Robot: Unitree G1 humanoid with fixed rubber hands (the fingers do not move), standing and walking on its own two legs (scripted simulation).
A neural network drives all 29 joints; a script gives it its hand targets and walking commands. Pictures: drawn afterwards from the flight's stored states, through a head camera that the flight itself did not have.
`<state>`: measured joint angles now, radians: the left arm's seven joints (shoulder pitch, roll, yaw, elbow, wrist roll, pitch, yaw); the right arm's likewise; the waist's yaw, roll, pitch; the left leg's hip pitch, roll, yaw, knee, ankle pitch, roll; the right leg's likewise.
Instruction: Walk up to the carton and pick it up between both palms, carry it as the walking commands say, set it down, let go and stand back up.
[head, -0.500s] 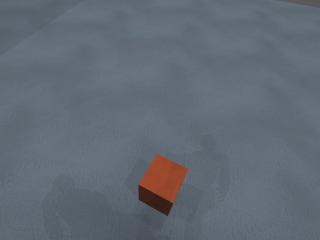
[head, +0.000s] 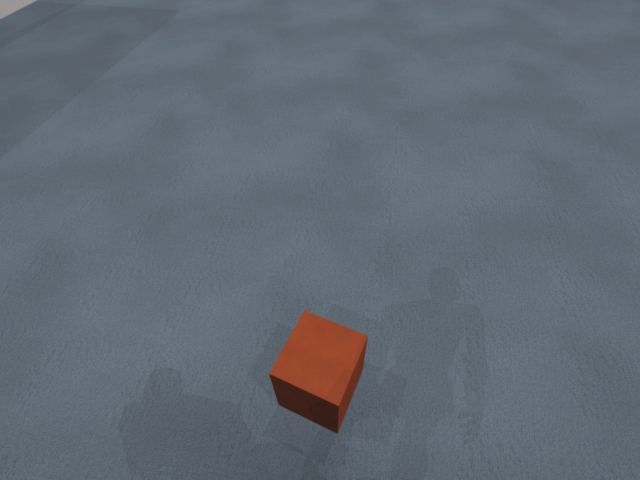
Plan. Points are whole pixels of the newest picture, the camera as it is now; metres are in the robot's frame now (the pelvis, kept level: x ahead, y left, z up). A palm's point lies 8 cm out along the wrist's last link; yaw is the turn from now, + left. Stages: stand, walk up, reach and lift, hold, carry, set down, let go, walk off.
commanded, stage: walk up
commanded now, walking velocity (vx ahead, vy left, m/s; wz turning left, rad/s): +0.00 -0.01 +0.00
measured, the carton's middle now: (320, 372) +0.51 +0.01 -0.65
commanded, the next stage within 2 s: none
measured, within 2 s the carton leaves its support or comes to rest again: neither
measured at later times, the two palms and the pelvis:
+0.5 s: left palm out of the picture +0.02 +0.43 -0.13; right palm out of the picture +0.14 -0.15 -0.13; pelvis +0.04 +0.13 -0.02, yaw -11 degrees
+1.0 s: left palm (130, 344) +0.35 +0.32 -0.12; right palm out of the picture -0.02 -0.05 -0.11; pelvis +0.11 +0.17 +0.00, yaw -19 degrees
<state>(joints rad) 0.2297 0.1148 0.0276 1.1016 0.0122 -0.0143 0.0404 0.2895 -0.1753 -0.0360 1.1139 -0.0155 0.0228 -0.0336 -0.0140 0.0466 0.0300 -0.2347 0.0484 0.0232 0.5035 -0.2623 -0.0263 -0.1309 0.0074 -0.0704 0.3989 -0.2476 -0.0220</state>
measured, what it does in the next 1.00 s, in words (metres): steps to the left, turning right: left foot, then left foot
